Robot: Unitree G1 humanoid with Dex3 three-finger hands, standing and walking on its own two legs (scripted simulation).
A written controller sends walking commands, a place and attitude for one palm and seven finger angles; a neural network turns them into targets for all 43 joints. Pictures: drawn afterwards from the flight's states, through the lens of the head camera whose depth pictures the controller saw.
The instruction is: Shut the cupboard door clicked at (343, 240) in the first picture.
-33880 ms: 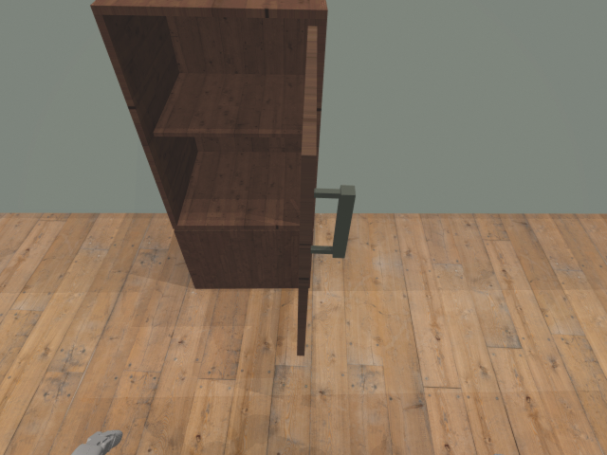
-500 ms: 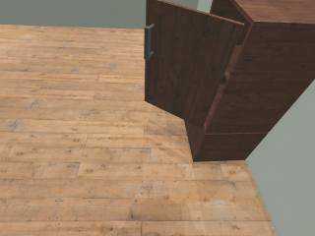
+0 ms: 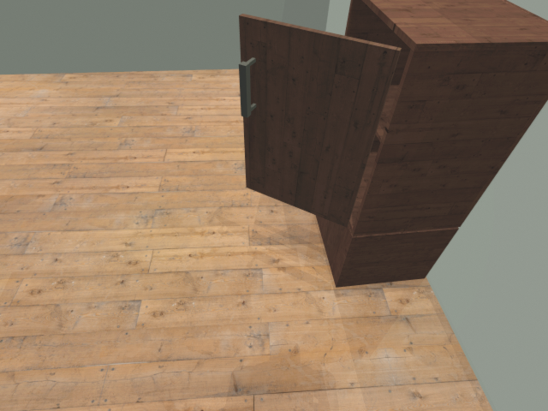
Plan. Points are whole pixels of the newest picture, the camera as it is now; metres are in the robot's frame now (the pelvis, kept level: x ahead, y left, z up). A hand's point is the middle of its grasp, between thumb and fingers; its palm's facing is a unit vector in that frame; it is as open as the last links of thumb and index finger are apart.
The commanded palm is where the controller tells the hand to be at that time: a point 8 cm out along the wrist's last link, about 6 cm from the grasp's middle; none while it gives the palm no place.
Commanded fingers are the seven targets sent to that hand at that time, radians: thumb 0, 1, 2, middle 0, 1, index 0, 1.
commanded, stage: let the arm hang, fingers relaxed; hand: left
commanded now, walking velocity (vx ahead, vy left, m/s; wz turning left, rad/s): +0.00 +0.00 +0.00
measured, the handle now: (249, 87) +0.91 +0.10 +0.03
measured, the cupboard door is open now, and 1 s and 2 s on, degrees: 55 55 55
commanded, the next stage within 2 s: look to check the result in 0.10 s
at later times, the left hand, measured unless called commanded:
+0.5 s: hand out of the picture -0.06 +0.14 -0.18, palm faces +0.03 -0.99 -0.17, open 7.4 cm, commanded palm none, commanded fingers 0.00 0.90 0.90 -0.20 -0.30 -0.20 -0.30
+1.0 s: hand out of the picture -0.01 +0.15 -0.19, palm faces +0.12 -0.98 -0.19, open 7.4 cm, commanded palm none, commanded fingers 0.00 0.90 0.90 -0.20 -0.30 -0.20 -0.30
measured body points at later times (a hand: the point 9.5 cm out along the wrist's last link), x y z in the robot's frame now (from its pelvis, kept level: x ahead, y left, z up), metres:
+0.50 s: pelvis +0.01 -0.01 +0.00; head +0.01 -0.01 +0.45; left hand -0.06 +0.20 -0.16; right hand -0.02 -0.21 -0.16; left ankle +0.07 +0.08 -0.74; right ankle -0.06 -0.12 -0.74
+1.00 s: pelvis +0.02 -0.01 -0.01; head +0.05 -0.01 +0.43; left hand -0.01 +0.20 -0.18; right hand +0.01 -0.23 -0.17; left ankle +0.07 +0.08 -0.74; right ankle -0.06 -0.12 -0.74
